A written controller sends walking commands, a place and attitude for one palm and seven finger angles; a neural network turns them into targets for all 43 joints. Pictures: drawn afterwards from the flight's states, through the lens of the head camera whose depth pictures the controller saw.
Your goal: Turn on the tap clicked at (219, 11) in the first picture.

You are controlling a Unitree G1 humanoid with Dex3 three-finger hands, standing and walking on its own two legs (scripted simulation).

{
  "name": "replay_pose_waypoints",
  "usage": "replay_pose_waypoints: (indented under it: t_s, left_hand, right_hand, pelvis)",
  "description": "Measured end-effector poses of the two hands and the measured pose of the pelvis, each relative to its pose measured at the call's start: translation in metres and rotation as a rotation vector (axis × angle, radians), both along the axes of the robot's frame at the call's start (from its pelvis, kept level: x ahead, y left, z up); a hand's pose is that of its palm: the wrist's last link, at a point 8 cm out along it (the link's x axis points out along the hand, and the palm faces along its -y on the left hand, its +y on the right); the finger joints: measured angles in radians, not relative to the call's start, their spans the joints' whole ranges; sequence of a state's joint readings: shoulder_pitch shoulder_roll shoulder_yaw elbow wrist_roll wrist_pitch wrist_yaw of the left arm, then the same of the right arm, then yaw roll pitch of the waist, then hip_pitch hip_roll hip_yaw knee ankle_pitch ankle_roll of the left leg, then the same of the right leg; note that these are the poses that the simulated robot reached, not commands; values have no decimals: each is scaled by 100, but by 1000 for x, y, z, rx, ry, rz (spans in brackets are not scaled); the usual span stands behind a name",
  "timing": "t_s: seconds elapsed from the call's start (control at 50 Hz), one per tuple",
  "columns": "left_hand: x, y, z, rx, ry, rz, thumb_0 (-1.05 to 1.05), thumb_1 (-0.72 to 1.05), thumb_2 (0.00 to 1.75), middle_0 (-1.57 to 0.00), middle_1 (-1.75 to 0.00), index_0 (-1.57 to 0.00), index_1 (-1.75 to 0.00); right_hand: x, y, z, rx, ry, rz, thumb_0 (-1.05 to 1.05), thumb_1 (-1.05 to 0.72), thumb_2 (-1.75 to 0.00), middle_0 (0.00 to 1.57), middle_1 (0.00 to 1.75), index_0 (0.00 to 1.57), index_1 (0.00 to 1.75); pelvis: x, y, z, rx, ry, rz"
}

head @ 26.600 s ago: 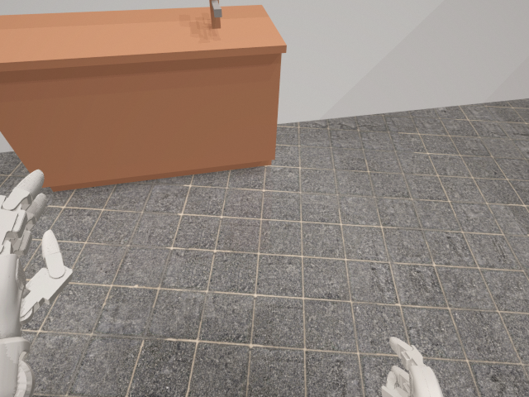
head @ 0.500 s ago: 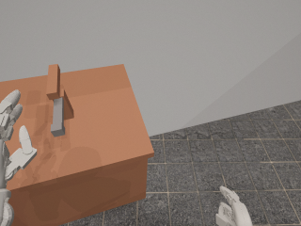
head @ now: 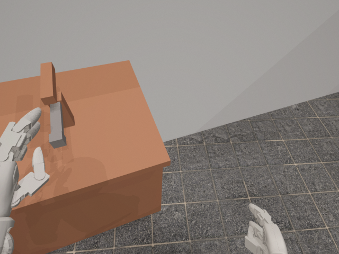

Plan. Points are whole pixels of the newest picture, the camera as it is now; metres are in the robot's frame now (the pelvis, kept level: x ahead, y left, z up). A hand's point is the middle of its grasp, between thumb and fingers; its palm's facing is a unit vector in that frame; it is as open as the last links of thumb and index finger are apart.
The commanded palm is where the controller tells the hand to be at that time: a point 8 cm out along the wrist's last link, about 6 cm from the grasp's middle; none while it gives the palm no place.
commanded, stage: come to a stop and stand still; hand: left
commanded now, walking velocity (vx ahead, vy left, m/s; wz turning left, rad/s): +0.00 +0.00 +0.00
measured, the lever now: (57, 139) +0.34 +0.29 +0.05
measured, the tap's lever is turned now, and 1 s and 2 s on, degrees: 0 0 0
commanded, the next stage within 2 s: look again from close up in 1.00 s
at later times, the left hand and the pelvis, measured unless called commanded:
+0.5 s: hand (19, 176) +0.21 +0.26 +0.16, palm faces +0.33 -0.85 -0.40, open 7.4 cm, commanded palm +0.15 +0.30 +0.18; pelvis +0.00 +0.01 +0.00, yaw +1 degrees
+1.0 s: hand (14, 168) +0.22 +0.27 +0.16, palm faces +0.41 -0.83 -0.38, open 7.4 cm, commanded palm +0.16 +0.29 +0.18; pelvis +0.01 +0.01 +0.00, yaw +2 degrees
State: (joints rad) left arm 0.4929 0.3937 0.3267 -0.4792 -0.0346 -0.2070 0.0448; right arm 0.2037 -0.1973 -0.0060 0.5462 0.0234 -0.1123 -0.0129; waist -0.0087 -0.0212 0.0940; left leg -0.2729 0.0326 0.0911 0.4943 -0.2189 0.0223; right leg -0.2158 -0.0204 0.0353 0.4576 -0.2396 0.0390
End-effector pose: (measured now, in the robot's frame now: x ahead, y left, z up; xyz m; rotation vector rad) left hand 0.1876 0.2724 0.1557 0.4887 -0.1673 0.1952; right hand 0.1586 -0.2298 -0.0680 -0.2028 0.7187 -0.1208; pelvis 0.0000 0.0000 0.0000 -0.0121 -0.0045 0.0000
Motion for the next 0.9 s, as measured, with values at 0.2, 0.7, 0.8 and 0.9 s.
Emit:
replay_pose_waypoints:
  t_s: [0.2, 0.7, 0.8, 0.9]
  left_hand:
    - [-10, 37, 24, -11, -192, 159, 2, 89, 90, -22, -30, -21, -31]
    - [-23, 41, 17, -85, -213, 200, 2, 89, 90, -21, -30, -21, -31]
    - [-13, 31, 16, -87, -197, 151, 2, 89, 90, -21, -30, -21, -30]
    - [-9, 29, 19, -47, -166, 127, 2, 89, 90, -21, -30, -21, -31]
  right_hand:
    - [1, 15, -1, -27, 22, 70, 1, -90, -90, 20, 30, 20, 30]
    - [9, 23, 6, -36, -23, 93, 1, -90, -90, 20, 30, 20, 30]
    - [15, 23, 10, -30, -47, 77, 1, -90, -90, 20, 30, 20, 30]
    - [19, 23, 11, -19, -53, 63, 1, -90, -90, 20, 30, 20, 30]
  pelvis:
    - [0, 6, 1, -12, -8, 20]
    - [-2, 11, 2, -10, -14, 33]
    - [0, 11, 3, -11, -11, 31]
    - [3, 10, 3, -11, -6, 30]
